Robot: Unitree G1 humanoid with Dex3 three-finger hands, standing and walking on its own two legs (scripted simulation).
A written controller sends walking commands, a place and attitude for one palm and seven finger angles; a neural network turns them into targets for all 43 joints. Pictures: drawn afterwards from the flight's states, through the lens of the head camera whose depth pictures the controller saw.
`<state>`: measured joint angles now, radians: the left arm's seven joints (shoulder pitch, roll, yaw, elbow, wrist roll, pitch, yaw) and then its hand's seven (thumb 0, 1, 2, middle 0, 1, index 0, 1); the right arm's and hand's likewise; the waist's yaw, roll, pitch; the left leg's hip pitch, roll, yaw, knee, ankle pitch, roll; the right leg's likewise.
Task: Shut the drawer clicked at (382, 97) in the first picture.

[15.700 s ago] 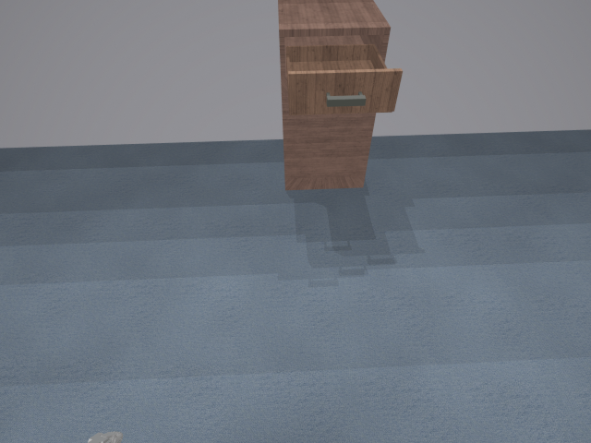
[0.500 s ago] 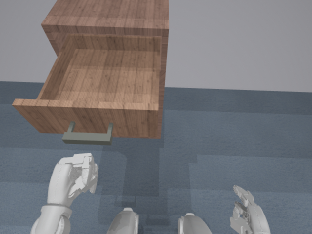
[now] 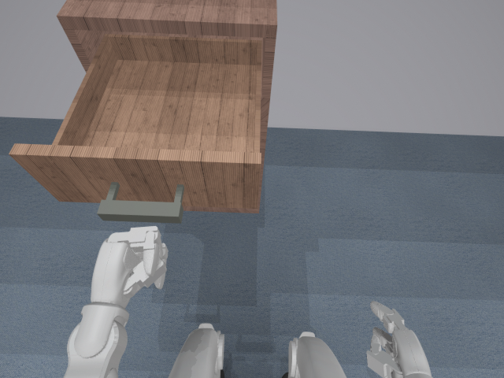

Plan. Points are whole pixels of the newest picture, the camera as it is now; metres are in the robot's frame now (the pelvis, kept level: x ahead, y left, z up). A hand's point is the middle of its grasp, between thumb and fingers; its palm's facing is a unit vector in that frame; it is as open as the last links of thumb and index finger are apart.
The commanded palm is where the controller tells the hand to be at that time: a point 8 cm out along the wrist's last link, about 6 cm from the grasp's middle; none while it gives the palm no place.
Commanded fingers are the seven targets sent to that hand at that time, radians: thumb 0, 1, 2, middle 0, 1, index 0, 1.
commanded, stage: bring the fist close to the handle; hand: left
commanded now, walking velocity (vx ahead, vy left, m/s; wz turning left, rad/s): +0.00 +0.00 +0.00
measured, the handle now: (144, 200) +0.38 +0.19 +0.03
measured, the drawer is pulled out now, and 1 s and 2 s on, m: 0.30 0.26 0.13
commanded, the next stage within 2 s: push the drawer shut in 0.14 s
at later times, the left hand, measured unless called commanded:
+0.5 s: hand (161, 248) +0.30 +0.15 +0.03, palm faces -0.03 -1.00 -0.03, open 3.3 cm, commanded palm +0.29 +0.20 +0.04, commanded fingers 0.00 0.90 0.90 -1.40 -1.60 -1.40 -1.60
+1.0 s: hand (166, 222) +0.34 +0.15 +0.03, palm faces -0.03 -1.00 -0.04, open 2.8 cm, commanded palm +0.35 +0.20 +0.04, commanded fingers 0.00 0.90 0.90 -1.40 -1.60 -1.40 -1.60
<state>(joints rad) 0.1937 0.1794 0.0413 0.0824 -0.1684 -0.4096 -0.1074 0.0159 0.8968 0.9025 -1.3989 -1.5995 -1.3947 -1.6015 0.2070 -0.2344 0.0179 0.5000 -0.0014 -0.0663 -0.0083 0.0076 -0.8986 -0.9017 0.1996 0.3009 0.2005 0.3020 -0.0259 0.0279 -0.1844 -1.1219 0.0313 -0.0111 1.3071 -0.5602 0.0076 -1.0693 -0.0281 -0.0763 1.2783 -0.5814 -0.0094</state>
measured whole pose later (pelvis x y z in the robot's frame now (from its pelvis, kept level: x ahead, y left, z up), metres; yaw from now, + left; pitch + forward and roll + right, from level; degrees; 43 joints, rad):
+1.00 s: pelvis -0.02 +0.00 +0.00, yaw +1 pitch +21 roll -2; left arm -0.23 0.23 0.09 0.46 -0.16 -0.42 -0.11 -0.05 0.82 0.98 -1.40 -1.60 -1.40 -1.60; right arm 0.19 -0.25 0.03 0.59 0.01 -0.05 -0.04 0.01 -0.90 -0.90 0.20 0.30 0.20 0.30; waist -0.04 0.02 -0.16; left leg -1.16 0.02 -0.03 1.31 -0.52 0.01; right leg -1.10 -0.03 -0.09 1.28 -0.55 -0.01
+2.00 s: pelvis -0.02 +0.00 -0.01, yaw -1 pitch +26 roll -3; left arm -0.79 0.36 0.29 1.08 -0.08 -0.53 -0.12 -0.01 0.84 0.99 -1.40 -1.60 -1.40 -1.60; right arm 0.28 -0.26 0.03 0.65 -0.03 0.03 0.00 0.00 -0.90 -0.90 0.20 0.30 0.20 0.30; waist -0.14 0.03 -0.15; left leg -1.26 0.04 -0.02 1.32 -0.52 0.01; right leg -1.21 -0.01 -0.08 1.29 -0.53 -0.01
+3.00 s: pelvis -0.03 +0.01 -0.03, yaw -4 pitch +33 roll -6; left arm -1.25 0.64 0.38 1.31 0.05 -0.36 -0.11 0.05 0.80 0.96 -1.40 -1.60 -1.40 -1.60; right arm 0.36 -0.26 0.09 0.65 -0.08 0.04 0.03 0.00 -0.90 -0.90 0.20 0.30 0.20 0.30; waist -0.28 0.05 -0.12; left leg -1.48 0.06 -0.05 1.42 -0.52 0.02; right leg -1.40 0.01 -0.10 1.33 -0.51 0.00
